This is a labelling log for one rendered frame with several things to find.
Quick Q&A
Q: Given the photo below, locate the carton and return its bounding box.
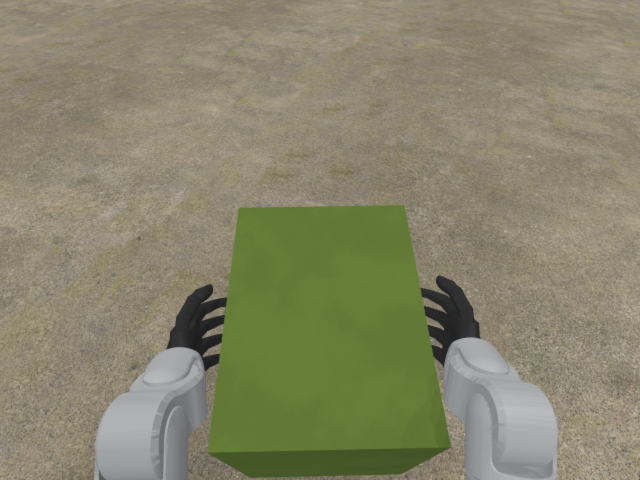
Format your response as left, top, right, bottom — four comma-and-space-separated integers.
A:
207, 205, 451, 478

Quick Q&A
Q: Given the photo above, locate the robot left hand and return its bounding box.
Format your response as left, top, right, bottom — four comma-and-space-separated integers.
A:
166, 284, 227, 372

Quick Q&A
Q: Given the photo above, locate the robot right hand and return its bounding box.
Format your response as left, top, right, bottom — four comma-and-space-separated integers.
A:
420, 275, 481, 368

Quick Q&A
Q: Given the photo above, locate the right robot forearm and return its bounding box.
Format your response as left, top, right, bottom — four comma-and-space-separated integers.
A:
443, 337, 559, 480

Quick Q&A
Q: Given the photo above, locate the left robot forearm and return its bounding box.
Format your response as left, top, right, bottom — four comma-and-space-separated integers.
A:
94, 347, 208, 480

